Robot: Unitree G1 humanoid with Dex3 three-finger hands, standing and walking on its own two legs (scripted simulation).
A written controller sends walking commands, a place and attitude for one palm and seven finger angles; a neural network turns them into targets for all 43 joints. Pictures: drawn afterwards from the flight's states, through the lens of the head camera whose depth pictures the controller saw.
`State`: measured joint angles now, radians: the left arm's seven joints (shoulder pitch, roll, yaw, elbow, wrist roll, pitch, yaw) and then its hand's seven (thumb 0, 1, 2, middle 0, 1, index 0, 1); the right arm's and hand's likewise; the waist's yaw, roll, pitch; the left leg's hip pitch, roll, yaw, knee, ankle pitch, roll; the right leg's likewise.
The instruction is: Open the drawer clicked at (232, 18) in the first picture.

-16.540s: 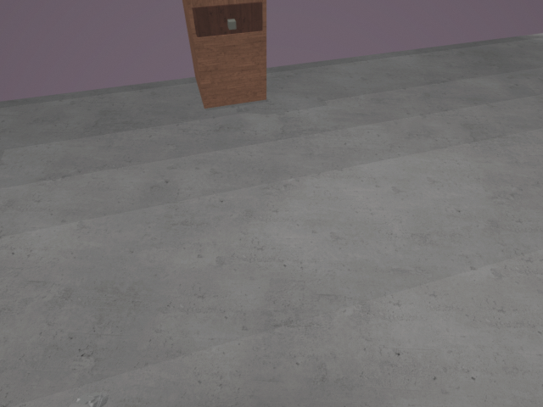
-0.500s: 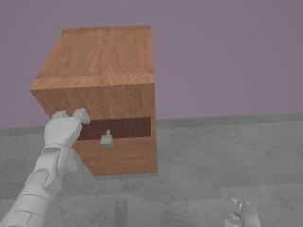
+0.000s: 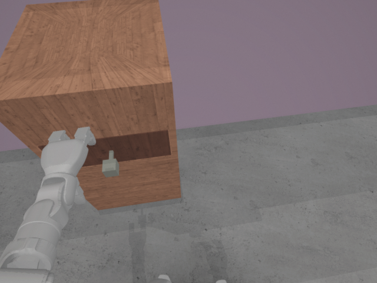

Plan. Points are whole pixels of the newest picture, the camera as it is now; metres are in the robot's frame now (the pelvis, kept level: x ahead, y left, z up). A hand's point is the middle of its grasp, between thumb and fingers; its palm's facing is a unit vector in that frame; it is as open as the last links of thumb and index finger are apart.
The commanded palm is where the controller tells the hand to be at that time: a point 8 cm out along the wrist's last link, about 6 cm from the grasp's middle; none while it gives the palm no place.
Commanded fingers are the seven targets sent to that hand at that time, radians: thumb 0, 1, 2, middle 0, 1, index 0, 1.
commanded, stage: move the hooked fingers above the handle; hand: left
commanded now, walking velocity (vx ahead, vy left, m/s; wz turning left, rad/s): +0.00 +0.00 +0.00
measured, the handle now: (111, 162) +0.47 +0.27 -0.19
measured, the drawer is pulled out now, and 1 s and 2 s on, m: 0.00 0.00 0.00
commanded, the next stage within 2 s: lower the fingers behind the handle in 1.40 s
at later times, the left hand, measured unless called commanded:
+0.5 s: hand (95, 165) +0.41 +0.27 -0.09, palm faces -0.06 -0.01 -1.00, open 13.8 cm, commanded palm +0.41 +0.25 -0.03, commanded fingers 0.00 -0.50 0.30 -0.30 -1.20 -0.30 -1.20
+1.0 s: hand (101, 162) +0.44 +0.27 -0.12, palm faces -0.09 +0.00 -1.00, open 13.7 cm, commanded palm +0.43 +0.25 -0.06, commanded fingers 0.00 -0.50 0.30 -0.30 -1.20 -0.30 -1.20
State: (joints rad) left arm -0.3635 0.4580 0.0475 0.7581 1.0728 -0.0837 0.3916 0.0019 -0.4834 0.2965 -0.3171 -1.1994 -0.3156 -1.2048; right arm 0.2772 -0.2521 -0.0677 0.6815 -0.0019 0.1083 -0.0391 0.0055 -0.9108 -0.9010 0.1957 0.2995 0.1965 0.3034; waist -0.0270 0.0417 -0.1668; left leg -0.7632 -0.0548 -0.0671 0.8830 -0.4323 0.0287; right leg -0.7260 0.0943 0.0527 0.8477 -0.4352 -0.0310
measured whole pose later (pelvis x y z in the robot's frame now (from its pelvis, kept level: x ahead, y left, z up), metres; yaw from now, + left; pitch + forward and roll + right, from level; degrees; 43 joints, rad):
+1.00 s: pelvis -0.04 +0.00 -0.08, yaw -2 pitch +30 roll -4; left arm -0.78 0.55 0.08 1.16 1.11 0.00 0.48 0.00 -0.48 0.30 -0.33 -1.21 -0.33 -1.22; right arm 0.29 -0.24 0.00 0.73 -0.04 0.05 0.01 0.00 -0.91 -0.90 0.20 0.30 0.20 0.30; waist -0.14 0.06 -0.20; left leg -1.28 -0.04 -0.08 1.28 -0.52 0.02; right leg -1.24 0.13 0.00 1.21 -0.51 -0.03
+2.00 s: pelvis -0.05 +0.01 -0.10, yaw -3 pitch +33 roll -5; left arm -0.78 0.58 0.10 1.15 1.13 -0.07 0.51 0.00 -0.48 0.30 -0.32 -1.21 -0.31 -1.22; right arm 0.27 -0.26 -0.01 0.71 -0.05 0.05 0.02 0.00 -0.91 -0.90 0.20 0.30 0.20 0.30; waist -0.13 0.06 -0.21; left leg -1.42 -0.04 -0.08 1.41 -0.56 0.03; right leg -1.36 0.13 -0.01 1.33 -0.55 -0.01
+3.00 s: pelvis -0.06 +0.00 -0.14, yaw -4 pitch +35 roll -5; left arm -0.79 0.58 0.11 1.12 1.13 -0.05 0.51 0.00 -0.48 0.30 -0.32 -1.20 -0.32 -1.21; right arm 0.23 -0.24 0.01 0.72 -0.05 0.02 0.04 0.00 -0.91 -0.90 0.20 0.30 0.20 0.30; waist -0.13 0.06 -0.22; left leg -1.56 -0.04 -0.08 1.55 -0.61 0.02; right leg -1.51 0.14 -0.03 1.48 -0.60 -0.02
